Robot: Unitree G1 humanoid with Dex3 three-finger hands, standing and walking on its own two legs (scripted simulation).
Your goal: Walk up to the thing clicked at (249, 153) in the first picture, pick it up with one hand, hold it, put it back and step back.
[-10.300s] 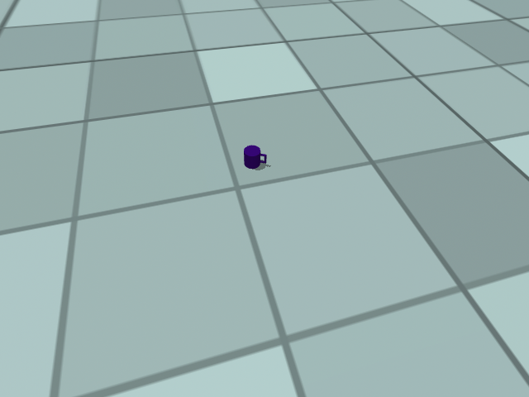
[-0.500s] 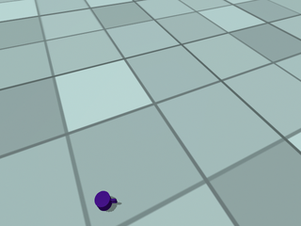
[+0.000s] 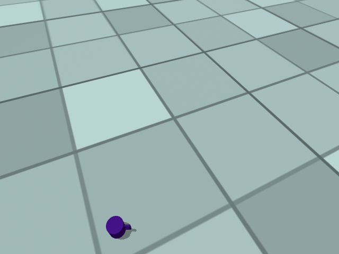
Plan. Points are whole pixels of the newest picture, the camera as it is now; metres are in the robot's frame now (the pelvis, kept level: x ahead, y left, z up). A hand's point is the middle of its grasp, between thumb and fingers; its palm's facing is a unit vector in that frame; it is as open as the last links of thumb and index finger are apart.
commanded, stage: stand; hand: left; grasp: from above
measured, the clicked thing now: (119, 227) +0.39 +0.24 -0.74
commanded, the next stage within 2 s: rise first in 0.84 s
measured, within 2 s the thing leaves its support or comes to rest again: neither
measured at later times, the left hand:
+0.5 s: hand out of the picture +0.07 +0.26 -0.16, palm faces -0.03 -0.94 -0.35, open 7.4 cm
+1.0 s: hand out of the picture +0.09 +0.25 -0.15, palm faces +0.01 -0.94 -0.34, open 7.4 cm
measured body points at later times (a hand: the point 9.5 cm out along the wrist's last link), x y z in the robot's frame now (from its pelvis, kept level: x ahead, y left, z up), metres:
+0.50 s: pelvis +0.00 +0.00 +0.00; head +0.02 +0.00 +0.45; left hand +0.07 +0.30 -0.13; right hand +0.07 -0.30 -0.14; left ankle -0.01 +0.14 -0.75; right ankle -0.02 -0.12 -0.75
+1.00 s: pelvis +0.00 +0.00 +0.00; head +0.02 +0.00 +0.45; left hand +0.09 +0.30 -0.13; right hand +0.08 -0.30 -0.13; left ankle -0.01 +0.14 -0.75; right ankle -0.02 -0.12 -0.75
